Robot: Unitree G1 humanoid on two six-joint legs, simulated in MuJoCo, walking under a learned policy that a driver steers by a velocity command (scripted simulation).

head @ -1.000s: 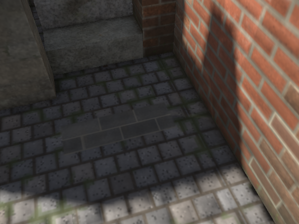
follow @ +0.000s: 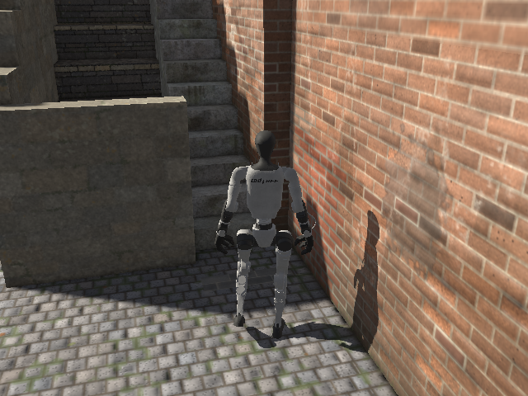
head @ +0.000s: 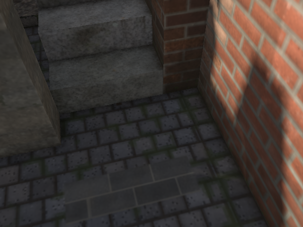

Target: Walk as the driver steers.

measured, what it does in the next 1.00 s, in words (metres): walks ahead, turning left: left foot, then right foot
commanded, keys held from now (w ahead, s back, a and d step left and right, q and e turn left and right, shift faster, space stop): w+q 0.60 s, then w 0.40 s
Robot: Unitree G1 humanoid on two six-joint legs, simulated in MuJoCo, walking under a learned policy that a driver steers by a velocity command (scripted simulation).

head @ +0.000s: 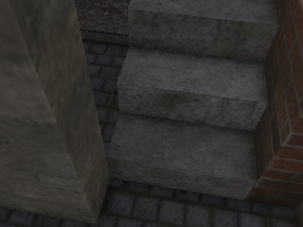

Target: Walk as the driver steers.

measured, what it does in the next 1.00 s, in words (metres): walks ahead: left foot, then right foot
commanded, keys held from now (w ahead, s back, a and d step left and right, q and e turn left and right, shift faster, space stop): w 1.00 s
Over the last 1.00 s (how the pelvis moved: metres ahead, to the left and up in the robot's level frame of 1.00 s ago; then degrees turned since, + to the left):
0.58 0.12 -0.01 25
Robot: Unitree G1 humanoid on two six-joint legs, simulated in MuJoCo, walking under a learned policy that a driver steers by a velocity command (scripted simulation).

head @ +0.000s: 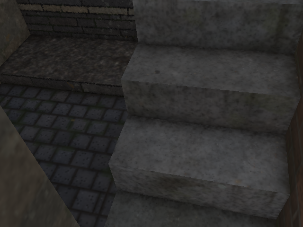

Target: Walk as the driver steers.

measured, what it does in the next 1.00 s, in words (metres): climbs: left foot, then right foot 0.20 m higher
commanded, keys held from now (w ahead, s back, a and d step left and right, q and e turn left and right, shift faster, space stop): w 1.00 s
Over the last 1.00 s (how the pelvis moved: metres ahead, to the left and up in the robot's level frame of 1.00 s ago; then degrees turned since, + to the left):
0.32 -0.10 0.02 0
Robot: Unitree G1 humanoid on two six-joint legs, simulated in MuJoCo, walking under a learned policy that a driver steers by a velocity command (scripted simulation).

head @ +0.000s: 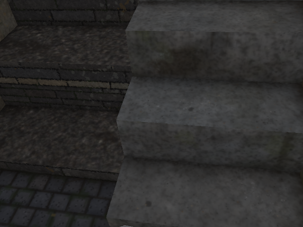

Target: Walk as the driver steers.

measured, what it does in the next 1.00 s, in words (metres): climbs, turning right: left foot 0.26 m higher, then left foot 0.18 m higher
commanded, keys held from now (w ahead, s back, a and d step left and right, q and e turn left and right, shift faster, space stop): w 0.24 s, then w+e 0.76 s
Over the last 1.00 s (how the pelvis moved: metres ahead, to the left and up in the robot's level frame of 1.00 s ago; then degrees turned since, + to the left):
0.40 0.02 0.18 -1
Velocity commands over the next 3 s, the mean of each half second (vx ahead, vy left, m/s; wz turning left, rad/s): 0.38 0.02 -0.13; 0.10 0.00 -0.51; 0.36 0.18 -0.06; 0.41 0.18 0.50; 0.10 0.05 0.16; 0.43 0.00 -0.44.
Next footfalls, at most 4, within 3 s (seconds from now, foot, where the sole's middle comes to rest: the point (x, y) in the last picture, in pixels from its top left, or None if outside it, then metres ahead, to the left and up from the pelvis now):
0.06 left None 0.15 0.20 -0.51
0.20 left None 0.18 0.22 -0.59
0.58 right None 0.25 -0.03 -0.57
0.94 left None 0.33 0.13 -0.57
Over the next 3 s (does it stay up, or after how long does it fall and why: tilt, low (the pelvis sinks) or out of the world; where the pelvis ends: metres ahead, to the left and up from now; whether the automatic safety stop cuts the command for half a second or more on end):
stays up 0.56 -0.01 0.40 its command is cut before an obstacle after 0.3 s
